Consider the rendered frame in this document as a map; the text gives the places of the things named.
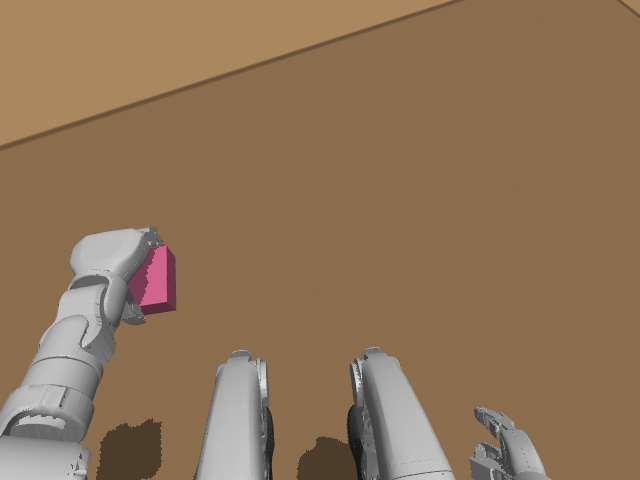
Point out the small box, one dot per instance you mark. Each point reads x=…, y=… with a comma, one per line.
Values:
x=154, y=285

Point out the right robot hand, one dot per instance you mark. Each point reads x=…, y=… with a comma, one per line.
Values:
x=517, y=453

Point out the left robot arm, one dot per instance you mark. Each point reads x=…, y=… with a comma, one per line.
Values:
x=42, y=421

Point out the left robot hand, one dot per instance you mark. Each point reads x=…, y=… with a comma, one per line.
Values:
x=122, y=252

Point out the right robot foot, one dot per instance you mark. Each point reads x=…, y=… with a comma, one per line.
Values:
x=356, y=446

